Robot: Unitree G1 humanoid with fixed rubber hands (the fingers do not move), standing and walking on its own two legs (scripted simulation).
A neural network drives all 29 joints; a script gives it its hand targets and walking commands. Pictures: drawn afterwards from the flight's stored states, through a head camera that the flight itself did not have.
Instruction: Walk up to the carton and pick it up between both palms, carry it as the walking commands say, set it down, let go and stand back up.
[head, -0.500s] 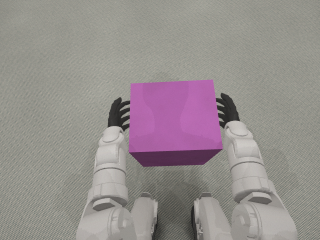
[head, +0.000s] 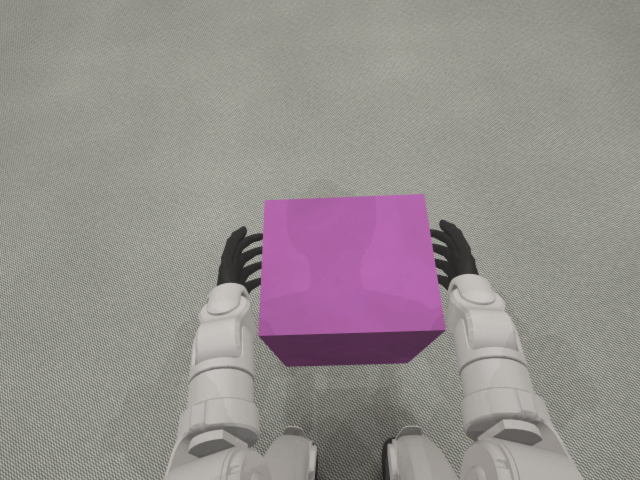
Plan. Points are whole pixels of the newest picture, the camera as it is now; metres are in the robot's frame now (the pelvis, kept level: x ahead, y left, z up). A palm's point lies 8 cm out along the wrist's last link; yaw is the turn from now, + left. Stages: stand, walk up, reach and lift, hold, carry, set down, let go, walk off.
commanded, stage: reach and lift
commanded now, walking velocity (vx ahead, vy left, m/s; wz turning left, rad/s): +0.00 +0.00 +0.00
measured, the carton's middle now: (345, 292) +0.37 +0.02 -0.10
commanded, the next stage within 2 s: none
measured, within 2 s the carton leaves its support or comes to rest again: neither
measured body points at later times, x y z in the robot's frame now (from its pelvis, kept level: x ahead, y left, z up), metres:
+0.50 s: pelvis +0.02 +0.00 +0.04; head +0.07 -0.01 +0.49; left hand +0.35 +0.16 +0.04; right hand +0.36 -0.13 +0.03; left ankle +0.04 +0.13 -0.69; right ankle +0.05 -0.11 -0.69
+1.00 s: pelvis +0.02 +0.00 +0.06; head -0.01 -0.01 +0.51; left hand +0.33 +0.17 +0.10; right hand +0.34 -0.13 +0.09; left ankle +0.04 +0.13 -0.69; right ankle +0.05 -0.11 -0.69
